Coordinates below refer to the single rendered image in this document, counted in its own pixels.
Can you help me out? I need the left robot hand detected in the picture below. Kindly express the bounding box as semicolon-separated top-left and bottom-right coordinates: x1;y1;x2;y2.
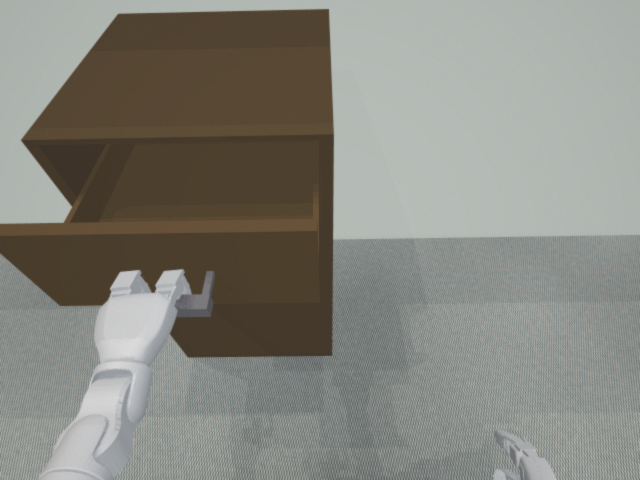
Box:
94;269;192;367

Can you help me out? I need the left robot forearm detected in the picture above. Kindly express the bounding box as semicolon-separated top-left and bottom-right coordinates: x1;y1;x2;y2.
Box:
37;359;154;480

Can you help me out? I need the cabinet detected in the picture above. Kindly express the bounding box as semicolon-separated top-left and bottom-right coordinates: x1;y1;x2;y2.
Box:
21;9;334;358

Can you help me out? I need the right robot hand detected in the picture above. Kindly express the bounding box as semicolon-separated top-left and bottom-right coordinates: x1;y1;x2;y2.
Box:
492;430;557;480

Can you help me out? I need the drawer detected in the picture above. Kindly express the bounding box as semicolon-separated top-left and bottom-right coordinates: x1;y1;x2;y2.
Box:
0;140;320;306

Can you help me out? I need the handle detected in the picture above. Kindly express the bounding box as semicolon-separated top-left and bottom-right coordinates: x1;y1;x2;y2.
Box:
174;271;215;317

